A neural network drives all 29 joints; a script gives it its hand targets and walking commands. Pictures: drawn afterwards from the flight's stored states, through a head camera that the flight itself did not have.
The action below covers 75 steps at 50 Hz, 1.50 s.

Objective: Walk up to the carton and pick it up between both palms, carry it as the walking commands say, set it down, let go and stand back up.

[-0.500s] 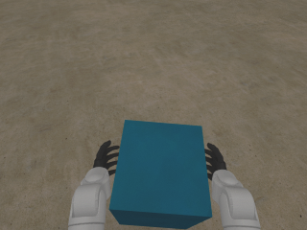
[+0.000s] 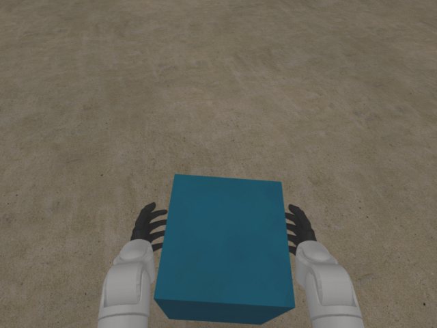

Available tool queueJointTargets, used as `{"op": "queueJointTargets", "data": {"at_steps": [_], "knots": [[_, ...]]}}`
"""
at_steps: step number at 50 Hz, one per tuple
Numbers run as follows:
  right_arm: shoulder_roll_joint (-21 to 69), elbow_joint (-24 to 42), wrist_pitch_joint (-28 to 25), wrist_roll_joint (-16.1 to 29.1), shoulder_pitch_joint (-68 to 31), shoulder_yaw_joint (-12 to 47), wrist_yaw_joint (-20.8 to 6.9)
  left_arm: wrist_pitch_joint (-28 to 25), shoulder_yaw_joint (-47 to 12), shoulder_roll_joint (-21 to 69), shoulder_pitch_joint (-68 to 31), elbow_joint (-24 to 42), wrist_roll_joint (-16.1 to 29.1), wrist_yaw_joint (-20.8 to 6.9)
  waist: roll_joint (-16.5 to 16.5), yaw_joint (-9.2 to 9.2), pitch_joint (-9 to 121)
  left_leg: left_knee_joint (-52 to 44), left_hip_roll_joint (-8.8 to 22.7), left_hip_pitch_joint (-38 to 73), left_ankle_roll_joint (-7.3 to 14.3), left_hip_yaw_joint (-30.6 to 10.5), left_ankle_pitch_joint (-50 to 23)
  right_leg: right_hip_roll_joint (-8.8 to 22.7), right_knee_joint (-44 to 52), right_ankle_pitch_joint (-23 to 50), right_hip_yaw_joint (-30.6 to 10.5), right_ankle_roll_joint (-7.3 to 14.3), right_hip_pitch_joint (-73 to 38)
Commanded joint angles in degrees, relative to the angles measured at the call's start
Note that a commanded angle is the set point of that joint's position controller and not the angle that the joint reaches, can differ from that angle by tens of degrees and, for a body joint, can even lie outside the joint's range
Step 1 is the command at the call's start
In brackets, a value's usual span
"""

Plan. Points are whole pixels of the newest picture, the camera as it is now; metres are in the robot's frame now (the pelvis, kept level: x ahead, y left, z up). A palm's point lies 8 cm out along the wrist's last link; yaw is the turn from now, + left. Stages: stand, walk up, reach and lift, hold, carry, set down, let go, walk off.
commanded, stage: carry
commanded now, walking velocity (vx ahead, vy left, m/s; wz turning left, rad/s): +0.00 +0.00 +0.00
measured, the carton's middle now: (221, 255) +0.29 +0.01 -0.05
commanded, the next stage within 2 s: hold in 1.64 s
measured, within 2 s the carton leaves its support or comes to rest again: neither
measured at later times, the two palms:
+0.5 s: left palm (130, 236) +0.27 +0.16 +0.06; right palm (307, 249) +0.26 -0.13 +0.06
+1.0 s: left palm (114, 235) +0.28 +0.20 +0.05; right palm (282, 235) +0.28 -0.09 +0.04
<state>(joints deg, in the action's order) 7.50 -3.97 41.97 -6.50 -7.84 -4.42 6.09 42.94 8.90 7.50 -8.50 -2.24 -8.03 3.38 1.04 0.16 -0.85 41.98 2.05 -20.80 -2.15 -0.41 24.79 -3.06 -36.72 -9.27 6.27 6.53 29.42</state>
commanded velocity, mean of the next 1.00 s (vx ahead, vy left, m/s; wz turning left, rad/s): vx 0.00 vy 0.00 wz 0.00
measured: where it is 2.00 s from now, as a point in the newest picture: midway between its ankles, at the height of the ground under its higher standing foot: outside the picture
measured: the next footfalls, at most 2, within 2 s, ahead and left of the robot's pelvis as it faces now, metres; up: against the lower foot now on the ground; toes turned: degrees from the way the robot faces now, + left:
none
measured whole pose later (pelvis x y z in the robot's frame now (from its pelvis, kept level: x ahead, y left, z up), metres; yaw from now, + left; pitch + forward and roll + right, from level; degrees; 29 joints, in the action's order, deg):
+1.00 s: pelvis +0.01 +0.05 +0.01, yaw +1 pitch +2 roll +0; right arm 7.5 -0.1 47.5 -6.5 -7.1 -5.6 5.8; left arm 46.8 6.9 7.5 -8.4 -0.6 -6.2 5.8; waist 0.5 0.5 2.1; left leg 37.4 -1.5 -17.9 1.9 1.6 21.1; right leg 1.1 -32.8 -8.2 5.1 2.0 26.3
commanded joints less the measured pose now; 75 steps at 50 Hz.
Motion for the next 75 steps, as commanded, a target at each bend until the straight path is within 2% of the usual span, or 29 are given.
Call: {"op": "queueJointTargets", "data": {"at_steps": [1, 2, 3, 6, 7, 9, 13, 16, 17, 18, 23, 26, 29, 32, 36, 41, 45, 48, 51, 54, 58, 60, 61, 62, 67, 69, 70, 71, 75], "knots": [[51.6, 8.1, -2.1, 10.8, -23.6, 31.8, -14.7, -2.7, -41.2, 53.0, -31.3, 9.9, 14.9, -13.1, -9.4, 0.1, 33.5, -11.9, 4.7, 10.9, 4.8, -4.2, -19.0, 9.4, 10.4, 8.6, -8.7, -7.7, -19.9], [51.6, 3.9, -2.4, 8.9, -24.1, 29.3, -14.7, -3.0, -42.5, 52.9, -38.4, 9.1, 15.7, -13.5, -10.7, 0.23, 31.3, -14.3, 3.0, 10.5, 5.1, -2.4, -9.3, 8.1, 12.2, 0.5, -9.4, -7.7, -17.7], [51.4, 24.0, -2.7, 16.0, -33.5, 32.0, -12.6, -3.0, -43.8, 53.2, -44.1, 26.3, 22.2, -11.4, -4.9, 0.33, 33.1, -12.4, 2.1, 11.0, 5.0, -0.8, -7.3, 9.1, 13.7, -3.1, -11.6, -6.3, -18.3], [51.6, 14.3, 0.0, 12.4, -28.4, 32.6, -13.2, -0.4, -42.1, 53.3, -35.8, 13.1, 17.1, -12.1, -1.9, 0.04, 29.5, -15.0, 2.4, 5.1, 5.0, -2.9, -4.9, 9.5, 13.5, -5.6, -9.6, -6.5, -21.1], [49.0, 27.2, 0.4, 16.0, -31.1, 32.5, -10.8, 0.3, -41.3, 50.8, -34.3, 24.0, 20.1, -10.2, -2.6, -0.25, 30.0, -14.8, 2.7, 5.3, 4.2, -1.1, -5.2, 9.0, 14.0, -3.1, -8.5, -6.8, -21.0], [47.6, 5.8, 2.5, 7.3, -20.3, 28.0, -12.6, 2.0, -37.4, 48.2, -25.9, 4.1, 11.4, -11.4, -3.0, -0.65, 30.1, -18.4, 3.0, 6.8, 5.3, -1.8, 0.4, 8.1, 13.3, -6.0, -6.9, -8.0, -18.0], [47.5, 21.8, 1.8, 14.5, -37.4, 29.3, -10.8, 1.4, -33.2, 47.5, -35.1, 15.4, 15.4, -9.5, 3.4, -0.36, 22.8, -18.5, 2.0, -1.7, 4.8, -3.5, 5.3, 9.4, 15.8, -12.0, -9.7, -6.0, -18.3], [44.4, 5.0, 2.6, 8.2, -27.1, 26.3, -11.9, 2.5, -30.8, 45.3, -27.4, -1.2, 9.1, -10.1, -1.9, -0.48, 22.6, -20.4, 1.6, -1.4, 4.6, -3.3, 7.8, 9.0, 15.4, -11.8, -8.9, -7.5, -17.8], [45.2, 20.3, 1.3, 14.7, -39.5, 28.9, -10.7, 1.3, -30.9, 46.5, -33.6, 10.1, 13.2, -8.7, -0.7, -0.32, 20.1, -19.9, 2.3, -2.5, 4.1, -4.5, 6.1, 10.0, 14.8, -11.5, -9.5, -6.2, -16.3], [45.7, 21.4, 1.5, 15.1, -39.6, 29.3, -10.7, 1.6, -30.6, 47.9, -31.7, 10.3, 12.8, -8.1, -1.3, 0.04, 22.9, -17.8, 2.1, -1.9, 3.3, -3.0, 1.4, 10.4, 13.6, -7.8, -9.1, -5.9, -18.9], [46.0, 16.9, 3.2, 14.1, -30.4, 30.7, -9.6, 1.5, -30.4, 45.5, -26.3, 11.3, 12.2, -7.1, 4.4, -0.61, 25.5, -15.0, 1.3, 1.4, 4.1, -2.2, -3.6, 11.2, 16.2, -9.1, -10.7, -5.4, -18.9], [44.5, 22.0, 2.7, 15.3, -35.2, 29.1, -8.6, 2.1, -30.4, 45.1, -28.6, 14.1, 13.1, -6.2, -1.6, -0.66, 25.7, -17.3, 1.8, -0.4, 4.2, -3.5, 0.1, 10.5, 14.1, -8.2, -8.5, -5.5, -18.7], [44.5, 13.0, 2.1, 11.8, -29.9, 28.3, -9.0, 0.7, -29.9, 43.8, -30.1, 9.4, 11.5, -6.8, 3.5, -0.74, 26.4, -15.0, 0.5, 1.9, 4.4, -1.8, -1.3, 11.1, 15.9, -9.1, -10.1, -6.1, -18.4], [46.5, 16.7, 1.1, 12.9, -33.0, 29.0, -10.0, 0.7, -33.9, 49.1, -31.0, 10.6, 12.6, -7.2, -5.2, -0.37, 27.1, -15.8, 2.1, 3.7, 3.9, -2.6, -5.2, 11.1, 12.5, -3.4, -9.3, -4.9, -18.8], [49.2, 19.3, 0.4, 14.6, -35.2, 30.0, -10.4, -1.2, -36.2, 49.1, -39.0, 21.1, 16.0, -7.5, -1.8, -0.48, 28.0, -14.5, 4.0, 4.6, 3.8, -4.1, -16.2, 11.0, 8.5, 3.7, -8.0, -4.3, -19.6], [46.5, 16.9, 0.4, 11.6, -30.8, 30.6, -11.0, 0.5, -36.5, 50.6, -28.3, 8.4, 13.6, -9.2, -1.9, -0.42, 29.2, -12.6, 4.4, 6.7, 3.9, -4.4, -21.4, 10.8, 7.4, 7.6, -7.7, -5.0, -18.1], [48.2, 17.4, 0.8, 13.5, -34.6, 30.2, -11.0, 0.8, -35.0, 50.1, -31.9, 10.9, 14.1, -9.1, -2.4, -0.48, 27.4, -14.7, 4.2, 4.5, 4.5, -5.9, -12.7, 10.6, 8.7, -0.3, -7.8, -4.7, -18.1], [45.1, 22.8, 1.4, 13.6, -33.1, 28.8, -9.6, 0.3, -34.5, 46.8, -32.7, 18.4, 16.3, -7.7, -0.3, -0.23, 29.9, -9.6, 5.2, 9.5, 4.2, -3.3, -25.0, 11.0, 7.4, 12.1, -6.8, -5.1, -18.2], [47.8, 7.8, 1.5, 9.4, -24.4, 29.8, -12.6, -0.2, -35.7, 48.0, -31.1, 8.6, 12.5, -10.1, -0.9, -0.26, 30.4, -10.4, 3.5, 7.5, 3.9, -3.4, -22.7, 11.9, 6.4, 12.9, -8.0, -4.6, -19.5], [49.2, 19.1, -0.2, 14.5, -35.5, 31.8, -12.1, -0.5, -36.8, 51.4, -34.0, 13.5, 15.4, -10.0, -1.7, -0.4, 28.5, -13.0, 3.9, 6.3, 4.3, -4.8, -14.9, 11.1, 8.9, 3.0, -8.4, -5.4, -18.7], [49.9, 11.1, 0.7, 10.8, -31.1, 31.1, -12.7, -0.6, -35.5, 50.7, -32.9, 8.8, 12.9, -10.7, 0.5, -0.33, 28.5, -12.4, 5.0, 6.6, 4.1, -5.2, -23.5, 11.0, 7.1, 6.8, -6.8, -5.4, -19.3], [50.8, 22.5, -0.3, 16.3, -39.5, 32.1, -11.6, -0.9, -36.1, 51.4, -37.8, 18.2, 16.4, -9.1, -2.0, -0.24, 29.1, -10.8, 4.5, 8.0, 3.9, -4.1, -26.4, 10.8, 6.0, 10.7, -7.1, -5.0, -19.0], [51.0, 8.4, 1.6, 12.2, -26.3, 31.1, -12.9, 0.1, -34.7, 49.4, -29.4, 9.4, 12.6, -10.1, -2.4, -0.37, 27.9, -12.9, 5.1, 6.9, 3.5, -5.0, -23.6, 10.9, 6.0, 8.6, -6.1, -4.9, -19.5], [48.7, 21.5, 0.6, 15.8, -37.2, 31.4, -11.6, 0.2, -34.9, 49.8, -33.9, 15.2, 15.3, -9.2, -3.1, -0.11, 27.1, -12.7, 4.3, 6.2, 4.5, -5.2, -15.9, 11.5, 8.2, 5.0, -7.8, -4.6, -18.7], [48.6, 13.8, 0.7, 11.8, -28.9, 31.5, -12.8, 0.0, -37.1, 49.9, -30.7, 10.6, 13.4, -10.2, -1.7, -0.42, 31.2, -10.7, 5.1, 8.2, 3.6, -5.7, -25.4, 10.6, 5.8, 12.1, -7.1, -4.8, -19.5], [47.9, 24.7, 0.3, 15.7, -37.1, 32.2, -11.7, -0.3, -36.1, 49.5, -34.8, 19.1, 16.3, -9.2, 0.0, -0.14, 29.9, -10.0, 5.6, 7.5, 3.7, -5.1, -25.3, 11.0, 5.9, 13.1, -7.2, -4.6, -19.8], [49.1, 23.6, 1.5, 16.1, -35.3, 31.3, -11.5, 0.6, -35.7, 49.2, -35.6, 21.2, 16.5, -8.7, -1.6, 0.03, 27.2, -11.2, 4.8, 5.9, 3.6, -4.0, -20.3, 11.1, 7.4, 12.4, -7.5, -4.1, -19.2], [49.2, 11.3, 1.7, 11.4, -27.7, 31.2, -12.7, 0.8, -35.8, 49.7, -28.4, 8.9, 12.3, -10.1, -0.1, -0.1, 29.7, -11.1, 4.1, 6.4, 4.0, -4.1, -18.5, 11.6, 7.2, 12.2, -8.5, -3.7, -21.1], [48.4, 4.6, 1.2, 7.8, -27.0, 27.9, -13.7, 0.5, -35.1, 49.6, -31.7, 3.3, 11.3, -11.4, -2.8, -0.31, 27.1, -13.3, 6.2, 8.3, 3.6, -5.5, -24.9, 10.4, 5.9, 7.8, -7.7, -4.3, -16.5]]}}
